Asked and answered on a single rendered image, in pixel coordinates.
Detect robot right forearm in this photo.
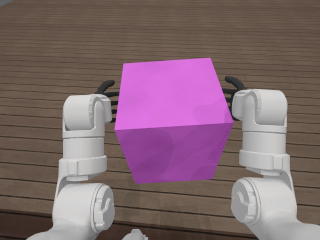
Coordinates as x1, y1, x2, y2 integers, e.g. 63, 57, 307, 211
231, 89, 297, 213

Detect right robot upper arm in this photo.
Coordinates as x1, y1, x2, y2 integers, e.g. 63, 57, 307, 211
231, 177, 320, 240

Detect robot left forearm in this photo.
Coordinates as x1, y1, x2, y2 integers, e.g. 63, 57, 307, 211
52, 94, 112, 224

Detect left robot upper arm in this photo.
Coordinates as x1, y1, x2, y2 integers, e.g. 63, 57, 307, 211
26, 183, 115, 240

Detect left robot shin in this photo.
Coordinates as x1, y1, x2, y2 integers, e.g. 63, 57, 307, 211
131, 229, 142, 234

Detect carton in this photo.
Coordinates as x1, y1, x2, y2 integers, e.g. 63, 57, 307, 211
114, 58, 234, 184

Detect robot right hand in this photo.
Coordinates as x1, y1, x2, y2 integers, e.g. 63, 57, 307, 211
222, 76, 247, 121

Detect robot left hand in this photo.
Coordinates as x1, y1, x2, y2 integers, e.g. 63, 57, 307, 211
95, 80, 120, 123

